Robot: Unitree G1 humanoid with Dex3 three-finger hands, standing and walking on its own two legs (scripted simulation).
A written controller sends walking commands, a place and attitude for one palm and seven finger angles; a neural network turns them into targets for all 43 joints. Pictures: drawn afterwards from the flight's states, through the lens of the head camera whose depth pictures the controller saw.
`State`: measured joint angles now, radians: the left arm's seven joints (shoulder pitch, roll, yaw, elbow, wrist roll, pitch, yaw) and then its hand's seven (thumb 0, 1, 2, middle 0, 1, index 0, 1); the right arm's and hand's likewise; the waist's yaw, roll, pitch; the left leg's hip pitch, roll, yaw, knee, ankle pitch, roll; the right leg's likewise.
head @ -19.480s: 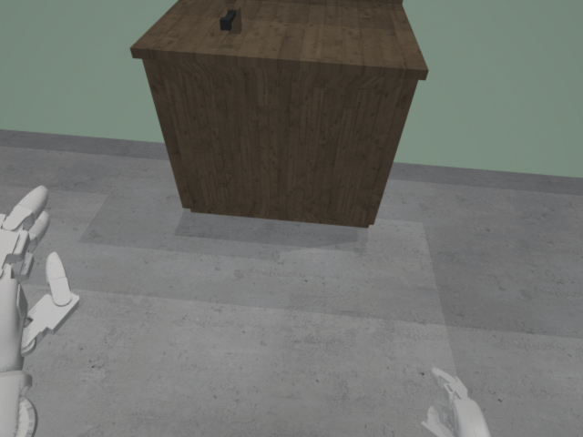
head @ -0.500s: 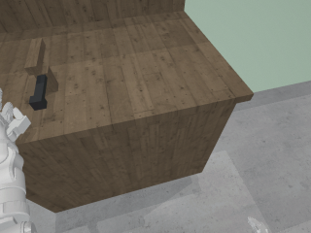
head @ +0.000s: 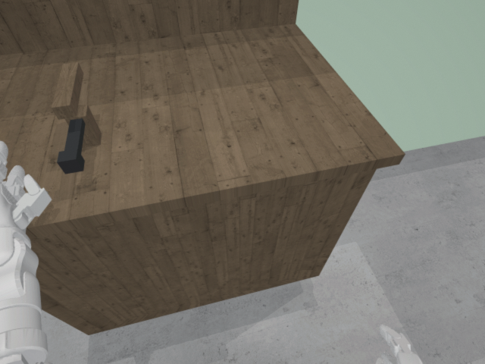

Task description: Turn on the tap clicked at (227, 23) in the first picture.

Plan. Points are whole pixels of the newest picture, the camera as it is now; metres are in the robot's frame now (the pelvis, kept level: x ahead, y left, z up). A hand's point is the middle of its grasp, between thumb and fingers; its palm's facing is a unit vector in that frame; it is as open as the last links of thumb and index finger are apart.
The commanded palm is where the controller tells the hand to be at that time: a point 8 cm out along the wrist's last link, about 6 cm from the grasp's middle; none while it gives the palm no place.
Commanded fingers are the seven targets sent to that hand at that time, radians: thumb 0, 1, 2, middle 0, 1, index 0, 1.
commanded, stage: push the lever round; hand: left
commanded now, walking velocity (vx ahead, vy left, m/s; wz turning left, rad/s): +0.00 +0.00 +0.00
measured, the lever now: (71, 161) +0.38 +0.31 +0.12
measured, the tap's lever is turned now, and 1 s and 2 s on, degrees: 0 0 13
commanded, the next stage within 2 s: none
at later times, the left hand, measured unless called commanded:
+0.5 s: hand (64, 194) +0.33 +0.31 +0.11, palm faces +0.55 -0.83 -0.06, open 7.8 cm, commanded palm +0.28 +0.34 +0.11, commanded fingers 0.00 0.90 0.90 -0.15 -0.15 -0.15 -0.15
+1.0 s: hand (84, 191) +0.34 +0.28 +0.11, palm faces +0.59 -0.81 -0.04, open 7.8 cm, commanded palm +0.29 +0.31 +0.11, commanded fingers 0.00 0.90 0.90 -0.15 -0.15 -0.15 -0.15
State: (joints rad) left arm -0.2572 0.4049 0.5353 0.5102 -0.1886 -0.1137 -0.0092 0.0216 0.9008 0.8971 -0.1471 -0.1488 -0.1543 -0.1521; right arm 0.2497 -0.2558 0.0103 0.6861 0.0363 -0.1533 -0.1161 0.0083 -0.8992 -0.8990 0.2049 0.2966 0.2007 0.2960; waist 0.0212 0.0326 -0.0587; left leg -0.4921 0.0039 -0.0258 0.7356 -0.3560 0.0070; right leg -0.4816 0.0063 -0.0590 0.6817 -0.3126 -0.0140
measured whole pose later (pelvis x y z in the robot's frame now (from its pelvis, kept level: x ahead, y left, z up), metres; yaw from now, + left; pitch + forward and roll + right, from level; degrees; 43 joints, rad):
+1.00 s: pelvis -0.01 -0.01 +0.00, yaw +0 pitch +5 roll -1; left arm -0.25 0.26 0.41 0.41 -0.13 -0.10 0.21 0.02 0.90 0.90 -0.15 -0.15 -0.16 -0.15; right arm 0.23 -0.24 0.01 0.73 0.01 -0.14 -0.12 0.01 -0.90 -0.90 0.20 0.30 0.20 0.30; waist 0.01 0.04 -0.06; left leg -0.46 0.01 -0.03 0.71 -0.33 0.00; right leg -0.45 0.01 -0.06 0.67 -0.30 -0.03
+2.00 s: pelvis -0.01 -0.01 +0.00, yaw +1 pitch +5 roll -1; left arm -0.44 0.08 0.29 0.50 0.02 -0.03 0.67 0.02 0.90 0.90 -0.15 -0.15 -0.13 -0.15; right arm 0.17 -0.21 -0.01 0.76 -0.04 -0.04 -0.09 0.01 -0.90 -0.90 0.20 0.30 0.20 0.30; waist 0.00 0.04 -0.08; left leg -0.47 0.00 -0.04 0.71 -0.32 -0.01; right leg -0.47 0.00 -0.07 0.68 -0.30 -0.03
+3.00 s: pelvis -0.02 -0.03 -0.01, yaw +1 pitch +10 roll +0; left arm -0.79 0.10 0.45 0.90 0.15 -0.06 0.92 0.03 0.87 0.91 -0.13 -0.14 -0.06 -0.12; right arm 0.24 -0.21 -0.05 0.81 -0.10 -0.02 -0.03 0.01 -0.90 -0.90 0.20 0.30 0.20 0.30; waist -0.07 0.04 -0.11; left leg -0.61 0.02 -0.05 0.76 -0.33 -0.03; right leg -0.61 0.02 -0.08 0.75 -0.31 -0.05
